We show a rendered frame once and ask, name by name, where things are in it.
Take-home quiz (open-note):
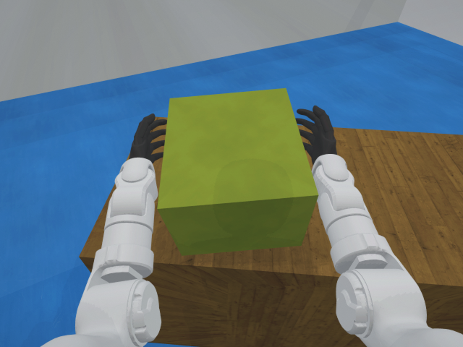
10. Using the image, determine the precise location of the left robot forearm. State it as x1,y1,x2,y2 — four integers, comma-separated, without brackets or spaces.
75,158,158,334

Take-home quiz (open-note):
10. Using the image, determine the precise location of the robot right hand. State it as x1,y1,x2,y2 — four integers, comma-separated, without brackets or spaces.
295,106,337,165

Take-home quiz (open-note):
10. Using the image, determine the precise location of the right robot forearm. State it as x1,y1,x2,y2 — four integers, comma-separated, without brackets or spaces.
312,154,427,321

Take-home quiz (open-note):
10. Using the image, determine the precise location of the robot right upper arm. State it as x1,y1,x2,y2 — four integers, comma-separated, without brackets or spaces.
336,269,463,347

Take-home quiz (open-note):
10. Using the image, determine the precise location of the pedestal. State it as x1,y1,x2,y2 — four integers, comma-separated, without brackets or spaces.
79,117,463,347

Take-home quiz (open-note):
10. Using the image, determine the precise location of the robot left hand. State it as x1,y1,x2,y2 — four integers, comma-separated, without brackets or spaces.
129,113,167,163

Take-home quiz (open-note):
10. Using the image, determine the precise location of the robot left upper arm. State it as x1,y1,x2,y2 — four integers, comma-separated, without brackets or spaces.
41,279,161,347

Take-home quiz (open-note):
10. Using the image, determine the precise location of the carton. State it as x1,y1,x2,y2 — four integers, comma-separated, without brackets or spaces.
157,88,318,256

